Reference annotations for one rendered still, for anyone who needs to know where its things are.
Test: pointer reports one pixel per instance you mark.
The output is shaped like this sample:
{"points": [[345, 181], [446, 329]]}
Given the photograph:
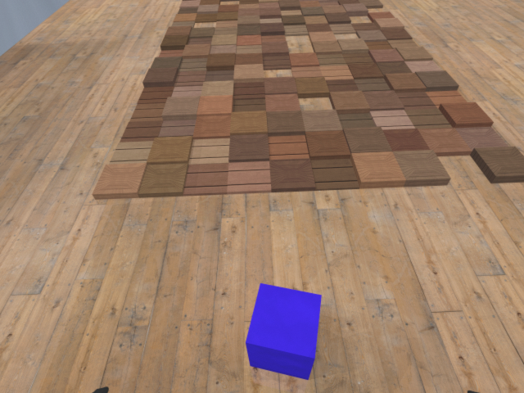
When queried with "carton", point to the carton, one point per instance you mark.
{"points": [[282, 336]]}

